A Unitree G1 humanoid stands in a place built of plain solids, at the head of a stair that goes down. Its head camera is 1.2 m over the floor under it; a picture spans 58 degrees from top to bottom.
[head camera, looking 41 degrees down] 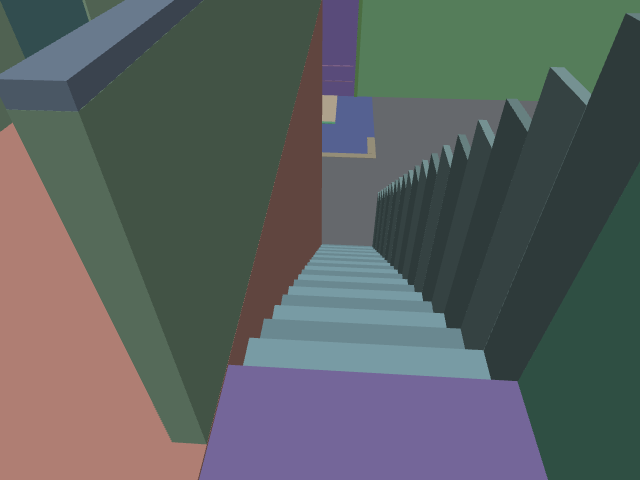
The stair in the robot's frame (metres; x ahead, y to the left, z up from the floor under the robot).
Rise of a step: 0.20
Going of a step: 0.25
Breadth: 0.90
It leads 4 degrees to the right of straight ahead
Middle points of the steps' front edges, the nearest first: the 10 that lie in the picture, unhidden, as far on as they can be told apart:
0.75 -0.16 0.00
1.00 -0.17 -0.20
1.25 -0.19 -0.39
1.50 -0.21 -0.59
1.75 -0.22 -0.79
2.00 -0.24 -0.98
2.26 -0.25 -1.18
2.51 -0.27 -1.38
2.76 -0.29 -1.58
3.01 -0.30 -1.77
